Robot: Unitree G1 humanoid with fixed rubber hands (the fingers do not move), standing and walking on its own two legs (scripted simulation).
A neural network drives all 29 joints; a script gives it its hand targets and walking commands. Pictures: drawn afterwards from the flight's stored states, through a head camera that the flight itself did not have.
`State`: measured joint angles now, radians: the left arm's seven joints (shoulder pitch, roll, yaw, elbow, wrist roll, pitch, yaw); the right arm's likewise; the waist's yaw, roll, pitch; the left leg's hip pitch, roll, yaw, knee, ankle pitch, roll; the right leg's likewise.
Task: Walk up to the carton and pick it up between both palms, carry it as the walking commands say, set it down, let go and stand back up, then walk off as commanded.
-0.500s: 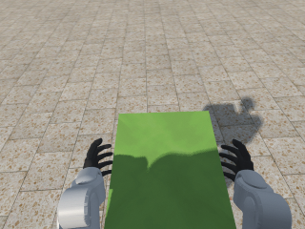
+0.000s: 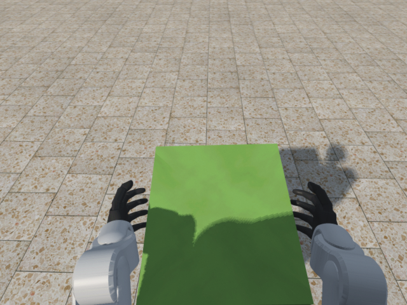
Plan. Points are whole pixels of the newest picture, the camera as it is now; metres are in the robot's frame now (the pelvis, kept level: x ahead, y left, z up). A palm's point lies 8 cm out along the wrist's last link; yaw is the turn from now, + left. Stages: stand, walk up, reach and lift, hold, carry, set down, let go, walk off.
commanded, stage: carry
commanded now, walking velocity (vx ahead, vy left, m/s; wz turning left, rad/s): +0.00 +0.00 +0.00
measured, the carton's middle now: (218, 225) +0.30 +0.02 +0.01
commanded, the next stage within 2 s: none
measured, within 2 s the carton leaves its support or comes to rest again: neither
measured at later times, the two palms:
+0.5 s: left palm out of the picture +0.09 +0.17 +0.10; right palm out of the picture +0.12 -0.16 +0.11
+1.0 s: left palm out of the picture +0.10 +0.17 +0.09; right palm out of the picture +0.11 -0.16 +0.09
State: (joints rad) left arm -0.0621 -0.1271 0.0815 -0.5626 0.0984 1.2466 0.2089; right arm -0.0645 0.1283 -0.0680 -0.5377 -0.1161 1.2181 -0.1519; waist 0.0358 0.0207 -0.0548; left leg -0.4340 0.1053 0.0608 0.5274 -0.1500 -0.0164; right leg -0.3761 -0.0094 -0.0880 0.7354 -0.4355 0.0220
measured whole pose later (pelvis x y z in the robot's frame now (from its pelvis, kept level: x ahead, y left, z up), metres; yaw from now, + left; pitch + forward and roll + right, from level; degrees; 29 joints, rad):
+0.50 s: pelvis -0.13 -0.01 +0.00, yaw +1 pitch +2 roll +1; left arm -0.01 -0.13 0.08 -0.49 0.12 1.26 0.20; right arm -0.05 0.13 -0.06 -0.46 -0.12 1.25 -0.16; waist 0.02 -0.03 -0.13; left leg -0.27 0.03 0.08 0.50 -0.27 -0.01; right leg -0.40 -0.06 -0.12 0.48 -0.14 -0.01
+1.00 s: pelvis -0.14 -0.01 +0.00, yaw +3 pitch +1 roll +1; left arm -0.05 -0.13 0.09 -0.37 0.13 1.18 0.18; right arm -0.07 0.13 -0.08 -0.37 -0.14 1.19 -0.16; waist -0.01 0.00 -0.12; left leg -0.29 0.02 0.07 0.53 -0.26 0.00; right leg -0.40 -0.04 -0.05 0.46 -0.09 -0.01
